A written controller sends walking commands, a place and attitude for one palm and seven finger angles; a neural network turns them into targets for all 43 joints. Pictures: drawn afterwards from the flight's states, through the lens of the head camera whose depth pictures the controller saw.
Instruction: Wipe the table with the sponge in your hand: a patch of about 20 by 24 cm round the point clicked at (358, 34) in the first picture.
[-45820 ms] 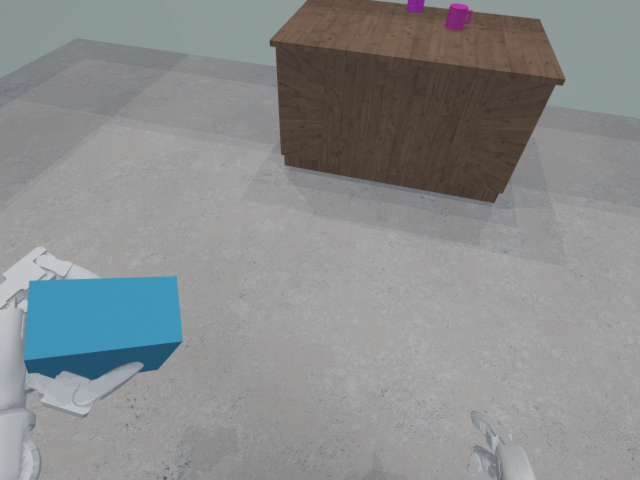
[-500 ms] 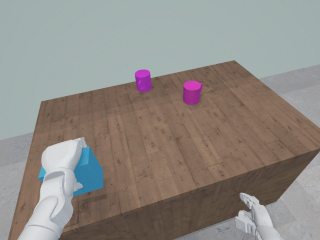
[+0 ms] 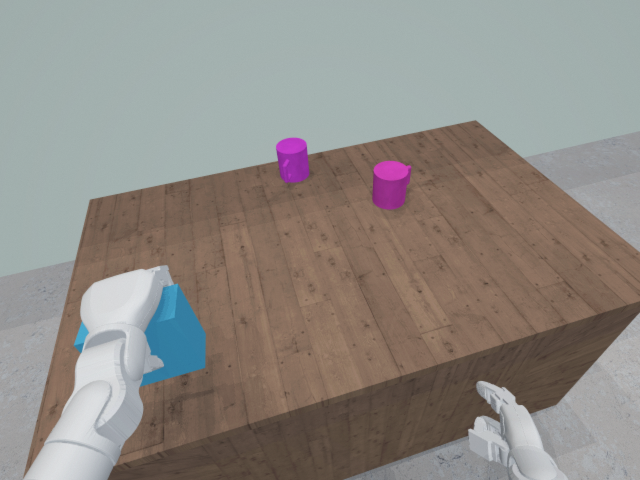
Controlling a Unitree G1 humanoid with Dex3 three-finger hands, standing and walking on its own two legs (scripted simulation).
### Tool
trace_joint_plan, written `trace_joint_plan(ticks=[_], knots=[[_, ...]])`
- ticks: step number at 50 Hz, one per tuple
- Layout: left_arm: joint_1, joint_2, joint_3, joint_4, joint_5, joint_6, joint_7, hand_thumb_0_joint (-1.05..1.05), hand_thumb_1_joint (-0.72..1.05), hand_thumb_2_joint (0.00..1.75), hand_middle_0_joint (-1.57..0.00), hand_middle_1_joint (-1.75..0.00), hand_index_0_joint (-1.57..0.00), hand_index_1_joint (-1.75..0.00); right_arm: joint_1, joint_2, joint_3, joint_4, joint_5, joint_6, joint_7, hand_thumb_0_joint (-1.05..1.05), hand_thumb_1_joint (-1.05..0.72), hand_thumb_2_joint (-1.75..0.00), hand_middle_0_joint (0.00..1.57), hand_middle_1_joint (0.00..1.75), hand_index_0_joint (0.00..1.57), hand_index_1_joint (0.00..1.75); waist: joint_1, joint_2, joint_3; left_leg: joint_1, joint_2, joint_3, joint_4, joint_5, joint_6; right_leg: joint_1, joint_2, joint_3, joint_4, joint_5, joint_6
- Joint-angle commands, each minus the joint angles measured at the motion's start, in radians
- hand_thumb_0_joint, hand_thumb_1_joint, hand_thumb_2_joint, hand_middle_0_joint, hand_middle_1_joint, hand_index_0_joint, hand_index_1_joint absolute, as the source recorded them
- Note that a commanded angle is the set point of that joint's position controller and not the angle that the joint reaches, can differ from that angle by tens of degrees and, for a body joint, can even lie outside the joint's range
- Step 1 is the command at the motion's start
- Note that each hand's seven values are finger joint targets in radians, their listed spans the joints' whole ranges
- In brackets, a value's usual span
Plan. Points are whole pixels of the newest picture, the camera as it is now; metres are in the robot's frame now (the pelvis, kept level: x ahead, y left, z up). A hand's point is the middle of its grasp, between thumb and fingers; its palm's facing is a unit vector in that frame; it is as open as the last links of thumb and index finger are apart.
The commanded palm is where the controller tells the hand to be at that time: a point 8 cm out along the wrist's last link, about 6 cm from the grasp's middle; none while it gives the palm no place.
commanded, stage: bring the sponge back beside the body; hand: left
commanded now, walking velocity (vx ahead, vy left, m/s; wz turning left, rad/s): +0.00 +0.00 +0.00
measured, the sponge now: (153, 346) +0.26 +0.28 +0.01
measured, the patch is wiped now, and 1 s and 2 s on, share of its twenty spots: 0.95 0.95 0.95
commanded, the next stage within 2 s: step back with the hand held close in 1.56 s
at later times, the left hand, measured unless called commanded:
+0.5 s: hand (124, 334) +0.24 +0.29 +0.08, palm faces +0.02 -0.13 -0.99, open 10.2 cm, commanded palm +0.21 +0.28 +0.15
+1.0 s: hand (96, 356) +0.20 +0.28 +0.10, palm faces +0.07 -0.12 -0.99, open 10.2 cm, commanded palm +0.16 +0.28 +0.17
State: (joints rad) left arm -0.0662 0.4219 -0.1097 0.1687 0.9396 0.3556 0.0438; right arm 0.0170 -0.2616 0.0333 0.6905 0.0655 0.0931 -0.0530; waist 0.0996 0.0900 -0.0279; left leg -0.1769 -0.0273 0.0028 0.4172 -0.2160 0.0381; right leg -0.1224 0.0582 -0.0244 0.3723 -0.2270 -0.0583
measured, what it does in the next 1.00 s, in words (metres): stands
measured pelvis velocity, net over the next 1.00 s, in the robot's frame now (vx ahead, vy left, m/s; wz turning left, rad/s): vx -0.01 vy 0.00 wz -0.01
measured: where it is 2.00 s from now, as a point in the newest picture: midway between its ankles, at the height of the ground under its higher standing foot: outside the picture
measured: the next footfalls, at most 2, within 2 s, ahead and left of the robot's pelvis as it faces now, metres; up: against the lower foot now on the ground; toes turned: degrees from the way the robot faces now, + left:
none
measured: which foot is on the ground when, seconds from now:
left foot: down 0.00-1.00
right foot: down 0.00-1.00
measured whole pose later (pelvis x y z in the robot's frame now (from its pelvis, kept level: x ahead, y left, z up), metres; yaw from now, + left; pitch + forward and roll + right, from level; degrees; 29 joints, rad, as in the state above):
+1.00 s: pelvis -0.01 +0.00 +0.00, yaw +0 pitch -5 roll -1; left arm 0.21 0.49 -0.05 -0.26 0.89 0.41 -0.02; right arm -0.03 -0.26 0.06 0.67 0.05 0.10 -0.03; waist 0.14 0.11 0.00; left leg -0.11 -0.03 0.01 0.40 -0.20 0.04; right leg -0.05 0.06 -0.02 0.35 -0.21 -0.06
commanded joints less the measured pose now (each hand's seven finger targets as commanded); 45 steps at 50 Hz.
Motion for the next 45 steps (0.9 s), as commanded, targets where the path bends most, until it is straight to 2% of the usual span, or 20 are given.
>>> trace_joint_plan(ticks=[1, 2, 4, 5, 6, 11, 17, 19, 20, 23, 24, 28, 29, 31, 34, 35, 38, 42, 44, 45], knots=[[-0.341, 0.227, 0.128, -0.231, 0.035, -0.021, 0.054, 0.0, 0.1, 1.3, -1.2, -1.6, -1.2, -1.6, -0.212, -0.102, -0.035, -0.176, -0.005, -0.066, -0.015, 0.0, -0.9, -0.9, 0.2, 0.3, 0.2, 0.3, -0.001, -0.019, -0.225, 0.101, -0.004, -0.078, -0.036, 0.213, 0.024, 0.024, -0.023, 0.107, -0.049, 0.185, -0.029], [-0.312, 0.249, 0.157, -0.223, 0.035, -0.023, 0.058, 0.0, 0.1, 1.3, -1.2, -1.6, -1.2, -1.6, -0.21, -0.107, -0.037, -0.173, -0.008, -0.067, -0.015, 0.0, -0.9, -0.9, 0.2, 0.3, 0.2, 0.3, 0.013, -0.021, -0.238, 0.111, -0.009, -0.079, -0.028, 0.236, 0.026, 0.041, -0.024, 0.11, -0.049, 0.221, -0.031], [-0.293, 0.274, 0.183, -0.271, 0.033, -0.025, 0.063, 0.0, 0.1, 1.3, -1.2, -1.6, -1.2, -1.6, -0.21, -0.112, -0.039, -0.176, -0.011, -0.065, -0.008, 0.0, -0.9, -0.9, 0.2, 0.3, 0.2, 0.3, 0.015, -0.006, -0.254, 0.112, -0.003, -0.086, -0.036, 0.261, 0.019, 0.062, -0.022, 0.121, -0.039, 0.248, -0.036], [-0.259, 0.249, 0.169, -0.28, 0.032, -0.019, 0.064, 0.0, 0.1, 1.3, -1.2, -1.6, -1.2, -1.6, -0.218, -0.106, -0.038, -0.184, -0.01, -0.066, -0.005, 0.0, -0.9, -0.9, 0.2, 0.3, 0.2, 0.3, 0.025, 0.006, -0.261, 0.117, -0.006, -0.086, -0.032, 0.277, 0.021, 0.072, -0.024, 0.108, -0.036, 0.264, -0.035], [-0.215, 0.227, 0.157, -0.282, 0.024, -0.013, 0.064, 0.0, 0.1, 1.3, -1.2, -1.6, -1.2, -1.6, -0.217, -0.102, -0.039, -0.186, -0.009, -0.066, 0.0, 0.0, -0.9, -0.9, 0.2, 0.3, 0.2, 0.3, 0.018, -0.014, -0.235, 0.11, 0.0, -0.087, -0.034, 0.286, 0.018, 0.058, -0.024, 0.107, -0.033, 0.268, -0.033], [-0.122, 0.222, 0.159, -0.341, 0.006, 0.041, 0.05, 0.0, 0.1, 1.3, -1.2, -1.6, -1.2, -1.6, -0.243, -0.109, -0.037, -0.195, -0.008, -0.055, 0.013, 0.0, -0.9, -0.9, 0.2, 0.3, 0.2, 0.3, 0.02, -0.059, -0.213, 0.107, 0.003, -0.085, -0.031, 0.312, 0.018, 0.072, -0.029, 0.116, -0.028, 0.325, -0.028], [-0.131, 0.232, 0.146, -0.404, 0.01, 0.058, 0.025, 0.0, 0.1, 1.3, -1.2, -1.6, -1.2, -1.6, -0.259, -0.109, -0.029, -0.196, -0.01, -0.053, 0.007, 0.0, -0.9, -0.9, 0.2, 0.3, 0.2, 0.3, 0.019, -0.037, -0.186, 0.138, 0.006, -0.1, -0.036, 0.299, 0.022, 0.05, -0.025, 0.11, -0.047, 0.278, -0.031], [-0.171, 0.243, 0.146, -0.485, 0.01, 0.041, 0.024, 0.0, 0.1, 1.3, -1.2, -1.6, -1.2, -1.6, -0.266, -0.106, -0.029, -0.2, -0.011, -0.057, 0.007, 0.0, -0.9, -0.9, 0.2, 0.3, 0.2, 0.3, 0.011, 0.005, -0.197, 0.152, 0.015, -0.109, -0.048, 0.282, 0.018, 0.049, -0.021, 0.126, -0.049, 0.236, -0.035], [-0.16, 0.231, 0.139, -0.482, 0.018, 0.039, 0.023, 0.0, 0.1, 1.3, -1.2, -1.6, -1.2, -1.6, -0.265, -0.101, -0.026, -0.205, -0.013, -0.061, 0.006, 0.0, -0.9, -0.9, 0.2, 0.3, 0.2, 0.3, 0.024, 0.014, -0.208, 0.159, 0.009, -0.11, -0.042, 0.297, 0.022, 0.057, -0.02, 0.108, -0.048, 0.245, -0.037], [-0.106, 0.222, 0.14, -0.491, 0.014, 0.033, 0.022, 0.0, 0.1, 1.3, -1.2, -1.6, -1.2, -1.6, -0.269, -0.097, -0.026, -0.196, -0.015, -0.057, 0.011, 0.0, -0.9, -0.9, 0.2, 0.3, 0.2, 0.3, 0.021, -0.004, -0.192, 0.16, 0.014, -0.108, -0.047, 0.313, 0.016, 0.058, -0.023, 0.12, -0.052, 0.264, -0.035], [-0.093, 0.263, 0.181, -0.513, 0.008, 0.031, 0.025, 0.0, 0.1, 1.3, -1.2, -1.6, -1.2, -1.6, -0.273, -0.102, -0.028, -0.197, -0.018, -0.058, 0.012, 0.0, -0.9, -0.9, 0.2, 0.3, 0.2, 0.3, 0.027, 0.003, -0.195, 0.159, 0.016, -0.114, -0.051, 0.3, 0.016, 0.068, -0.019, 0.135, -0.053, 0.255, -0.04], [-0.077, 0.227, 0.149, -0.496, 0.012, 0.06, 0.017, 0.0, 0.1, 1.3, -1.2, -1.6, -1.2, -1.6, -0.291, -0.097, -0.019, -0.192, -0.015, -0.046, 0.016, 0.0, -0.9, -0.9, 0.2, 0.3, 0.2, 0.3, 0.022, -0.028, -0.156, 0.144, 0.016, -0.111, -0.059, 0.288, 0.012, 0.05, -0.024, 0.126, -0.064, 0.234, -0.035], [-0.08, 0.257, 0.178, -0.522, 0.006, 0.063, 0.016, 0.0, 0.1, 1.3, -1.2, -1.6, -1.2, -1.6, -0.3, -0.103, -0.019, -0.198, -0.017, -0.048, 0.015, 0.0, -0.9, -0.9, 0.2, 0.3, 0.2, 0.3, 0.026, -0.012, -0.162, 0.144, 0.018, -0.115, -0.065, 0.266, 0.013, 0.059, -0.019, 0.145, -0.066, 0.211, -0.039], [-0.052, 0.232, 0.157, -0.509, 0.004, 0.073, 0.006, 0.0, 0.1, 1.3, -1.2, -1.6, -1.2, -1.6, -0.304, -0.093, -0.014, -0.199, -0.014, -0.048, 0.015, 0.0, -0.9, -0.9, 0.2, 0.3, 0.2, 0.3, 0.026, -0.024, -0.156, 0.142, 0.013, -0.111, -0.057, 0.275, 0.016, 0.055, -0.024, 0.132, -0.066, 0.22, -0.036], [-0.044, 0.265, 0.182, -0.561, -0.002, 0.075, -0.008, 0.0, 0.1, 1.3, -1.2, -1.6, -1.2, -1.6, -0.312, -0.102, -0.014, -0.205, -0.019, -0.044, 0.016, 0.0, -0.9, -0.9, 0.2, 0.3, 0.2, 0.3, 0.026, -0.014, -0.166, 0.146, 0.013, -0.111, -0.056, 0.271, 0.018, 0.072, -0.021, 0.152, -0.067, 0.232, -0.039], [-0.051, 0.249, 0.164, -0.561, 0.003, 0.078, -0.015, 0.0, 0.1, 1.3, -1.2, -1.6, -1.2, -1.6, -0.312, -0.098, -0.008, -0.211, -0.019, -0.044, 0.015, 0.0, -0.9, -0.9, 0.2, 0.3, 0.2, 0.3, 0.033, -0.001, -0.175, 0.145, 0.009, -0.112, -0.054, 0.277, 0.022, 0.077, -0.024, 0.131, -0.062, 0.238, -0.037], [-0.007, 0.247, 0.165, -0.58, -0.001, 0.067, -0.023, 0.0, 0.1, 1.3, -1.2, -1.6, -1.2, -1.6, -0.309, -0.093, -0.01, -0.207, -0.018, -0.042, 0.016, 0.0, -0.9, -0.9, 0.2, 0.3, 0.2, 0.3, 0.027, -0.023, -0.152, 0.146, 0.014, -0.115, -0.055, 0.27, 0.017, 0.059, -0.026, 0.137, -0.069, 0.218, -0.032], [0.023, 0.257, 0.181, -0.594, -0.003, 0.057, -0.025, 0.0, 0.1, 1.3, -1.2, -1.6, -1.2, -1.6, -0.312, -0.096, -0.008, -0.209, -0.022, -0.049, 0.014, 0.0, -0.9, -0.9, 0.2, 0.3, 0.2, 0.3, 0.039, 0.003, -0.133, 0.144, 0.01, -0.117, -0.054, 0.243, 0.022, 0.05, -0.023, 0.138, -0.078, 0.183, -0.035], [0.029, 0.303, 0.229, -0.643, -0.014, 0.048, -0.015, 0.0, 0.1, 1.3, -1.2, -1.6, -1.2, -1.6, -0.315, -0.097, -0.012, -0.213, -0.022, -0.054, 0.015, 0.0, -0.9, -0.9, 0.2, 0.3, 0.2, 0.3, 0.038, 0.002, -0.144, 0.139, 0.015, -0.124, -0.059, 0.229, 0.019, 0.064, -0.02, 0.168, -0.073, 0.169, -0.037], [0.026, 0.28, 0.211, -0.625, -0.008, 0.054, -0.019, 0.0, 0.1, 1.3, -1.2, -1.6, -1.2, -1.6, -0.313, -0.094, -0.006, -0.216, -0.023, -0.055, 0.014, 0.0, -0.9, -0.9, 0.2, 0.3, 0.2, 0.3, 0.045, -0.01, -0.145, 0.134, 0.009, -0.121, -0.055, 0.231, 0.023, 0.066, -0.021, 0.142, -0.07, 0.173, -0.036]])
